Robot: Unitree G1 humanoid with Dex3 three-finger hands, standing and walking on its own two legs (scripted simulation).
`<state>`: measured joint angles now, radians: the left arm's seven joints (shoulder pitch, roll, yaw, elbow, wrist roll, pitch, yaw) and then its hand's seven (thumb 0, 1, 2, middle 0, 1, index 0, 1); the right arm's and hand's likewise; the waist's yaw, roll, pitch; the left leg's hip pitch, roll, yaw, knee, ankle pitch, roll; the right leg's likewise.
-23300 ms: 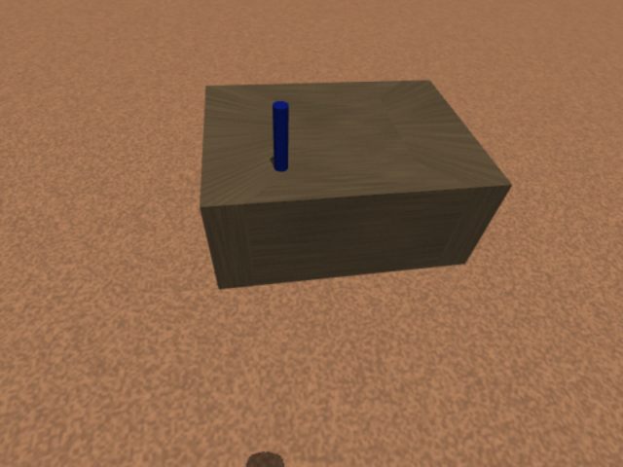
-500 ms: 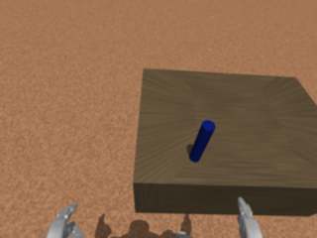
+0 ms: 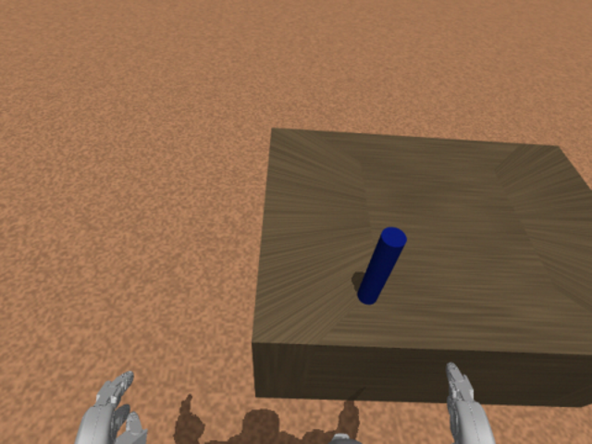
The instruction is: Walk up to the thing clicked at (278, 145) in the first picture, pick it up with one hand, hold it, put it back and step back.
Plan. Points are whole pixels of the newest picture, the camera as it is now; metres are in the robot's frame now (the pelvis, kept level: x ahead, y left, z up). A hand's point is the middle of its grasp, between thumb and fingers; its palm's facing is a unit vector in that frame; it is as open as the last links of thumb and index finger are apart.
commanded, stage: home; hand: right
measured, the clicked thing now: (379, 269) +0.49 -0.20 -0.16
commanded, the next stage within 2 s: stand in 1.42 s
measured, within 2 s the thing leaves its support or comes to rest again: neither
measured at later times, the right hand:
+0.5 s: hand (426, 423) +0.18 -0.19 -0.06, palm faces +0.11 +0.95 -0.28, open 17.5 cm
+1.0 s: hand (427, 429) +0.17 -0.19 -0.06, palm faces +0.11 +0.95 -0.29, open 17.6 cm
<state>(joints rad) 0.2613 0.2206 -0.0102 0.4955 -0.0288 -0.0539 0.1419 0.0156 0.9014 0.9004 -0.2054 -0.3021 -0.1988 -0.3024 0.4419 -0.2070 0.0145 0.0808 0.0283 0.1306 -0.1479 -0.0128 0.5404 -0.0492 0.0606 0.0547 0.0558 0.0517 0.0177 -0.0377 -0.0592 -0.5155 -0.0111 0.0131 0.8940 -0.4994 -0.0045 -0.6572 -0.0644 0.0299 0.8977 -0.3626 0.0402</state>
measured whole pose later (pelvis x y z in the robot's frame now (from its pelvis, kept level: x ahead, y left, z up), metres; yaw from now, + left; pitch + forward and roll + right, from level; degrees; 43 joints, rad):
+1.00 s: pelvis +0.00 -0.01 +0.00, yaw +0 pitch +7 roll +2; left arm 0.26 0.21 -0.01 0.52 -0.01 -0.10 0.16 0.02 0.90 0.90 -0.21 -0.31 -0.20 -0.30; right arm 0.44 -0.20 0.01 0.04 0.02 0.21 -0.15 -0.01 0.56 -0.04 0.06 0.05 0.05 0.05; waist 0.02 -0.04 -0.08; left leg -0.51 -0.01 0.01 0.89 -0.50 -0.01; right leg -0.66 -0.06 0.02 0.91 -0.37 0.03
